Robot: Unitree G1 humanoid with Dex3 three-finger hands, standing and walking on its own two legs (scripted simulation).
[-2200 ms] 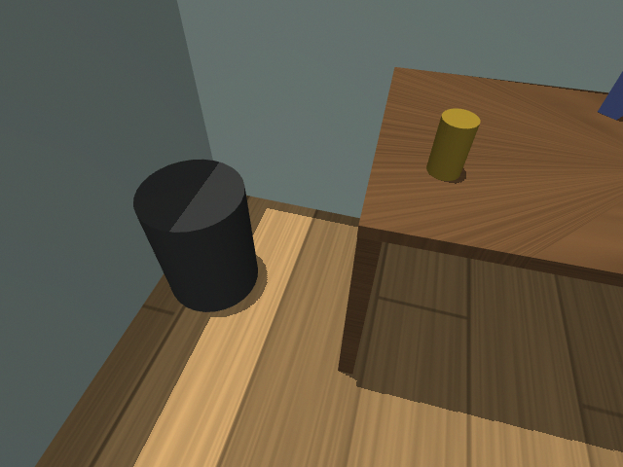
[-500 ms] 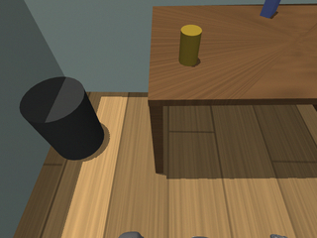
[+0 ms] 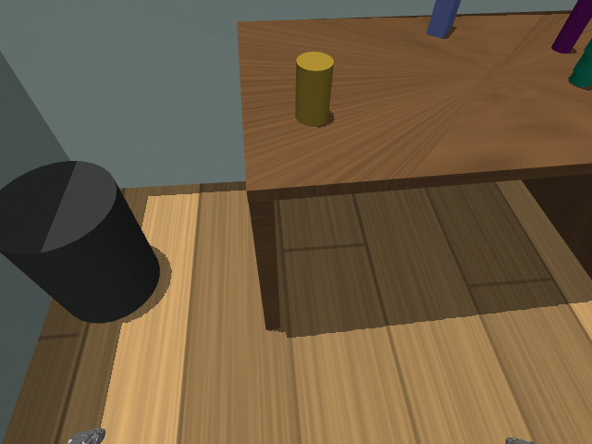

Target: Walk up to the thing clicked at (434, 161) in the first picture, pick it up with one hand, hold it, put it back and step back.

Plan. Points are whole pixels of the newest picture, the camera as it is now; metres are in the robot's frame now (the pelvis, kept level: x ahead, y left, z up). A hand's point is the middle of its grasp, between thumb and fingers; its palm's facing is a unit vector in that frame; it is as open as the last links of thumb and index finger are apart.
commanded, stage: walk up
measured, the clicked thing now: (313, 90) +0.77 -0.03 +0.04
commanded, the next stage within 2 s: stand in 1.16 s
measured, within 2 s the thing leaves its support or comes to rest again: neither
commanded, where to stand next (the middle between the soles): +0.04 -0.01 m, yaw -1 degrees
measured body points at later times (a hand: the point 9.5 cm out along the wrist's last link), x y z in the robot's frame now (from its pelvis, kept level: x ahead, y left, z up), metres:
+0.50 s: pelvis +0.00 +0.00 +0.02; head +0.01 +0.00 +0.47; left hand +0.12 +0.29 -0.11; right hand +0.07 -0.30 -0.11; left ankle +0.00 +0.14 -0.72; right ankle +0.01 -0.13 -0.72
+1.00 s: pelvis +0.00 +0.01 +0.02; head +0.02 +0.01 +0.47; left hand +0.10 +0.30 -0.11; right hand +0.06 -0.30 -0.11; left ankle +0.00 +0.14 -0.72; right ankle +0.01 -0.13 -0.72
